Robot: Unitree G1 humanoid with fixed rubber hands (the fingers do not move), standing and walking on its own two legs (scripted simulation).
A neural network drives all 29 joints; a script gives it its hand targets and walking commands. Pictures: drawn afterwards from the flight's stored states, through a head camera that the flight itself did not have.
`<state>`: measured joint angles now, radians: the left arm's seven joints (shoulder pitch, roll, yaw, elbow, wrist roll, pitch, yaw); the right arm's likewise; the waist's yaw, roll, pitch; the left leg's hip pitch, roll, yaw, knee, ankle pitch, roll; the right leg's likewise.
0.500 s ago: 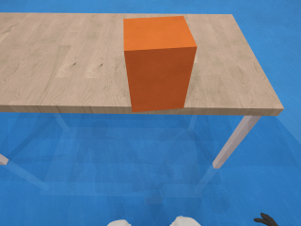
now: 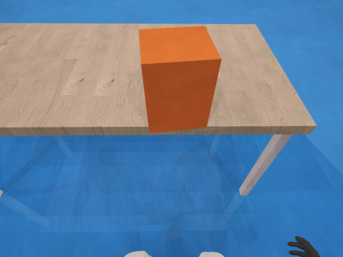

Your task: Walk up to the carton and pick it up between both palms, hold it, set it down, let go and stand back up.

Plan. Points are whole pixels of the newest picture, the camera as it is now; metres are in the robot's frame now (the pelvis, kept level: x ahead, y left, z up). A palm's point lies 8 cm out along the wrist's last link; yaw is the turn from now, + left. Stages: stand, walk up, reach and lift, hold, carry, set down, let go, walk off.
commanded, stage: walk up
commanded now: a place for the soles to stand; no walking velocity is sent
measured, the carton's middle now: (175, 82) +0.58 +0.00 +0.07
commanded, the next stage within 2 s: none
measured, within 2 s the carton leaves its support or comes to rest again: neither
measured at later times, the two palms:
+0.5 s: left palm (47, 246) +0.16 +0.31 -0.10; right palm out of the picture +0.09 -0.30 -0.07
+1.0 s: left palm (69, 205) +0.26 +0.28 -0.08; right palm (316, 223) +0.21 -0.36 -0.09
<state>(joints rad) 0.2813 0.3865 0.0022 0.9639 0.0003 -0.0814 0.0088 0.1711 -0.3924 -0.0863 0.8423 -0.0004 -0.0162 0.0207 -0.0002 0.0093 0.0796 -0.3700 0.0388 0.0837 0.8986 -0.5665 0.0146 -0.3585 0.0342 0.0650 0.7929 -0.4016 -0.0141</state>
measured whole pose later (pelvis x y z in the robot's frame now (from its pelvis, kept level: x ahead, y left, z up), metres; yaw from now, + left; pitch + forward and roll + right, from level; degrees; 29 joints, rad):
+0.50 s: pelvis +0.09 +0.01 +0.02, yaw -2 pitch -3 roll -1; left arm 0.28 0.40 0.00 0.88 0.00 -0.04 -0.02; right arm 0.43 -0.35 -0.10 0.84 0.00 -0.08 0.01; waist 0.00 -0.04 0.06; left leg -0.14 0.02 0.10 0.64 -0.44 0.03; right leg -0.54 0.01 0.07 0.95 -0.30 -0.01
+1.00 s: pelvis +0.18 -0.02 +0.01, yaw -2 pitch -4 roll +0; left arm 0.27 0.39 0.00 0.87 0.00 -0.08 -0.01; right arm 0.32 -0.43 -0.10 0.84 0.00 -0.01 0.03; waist 0.00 0.02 0.09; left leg -0.42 0.06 0.04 0.92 -0.39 0.01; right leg -0.33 0.01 -0.02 0.68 -0.29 -0.05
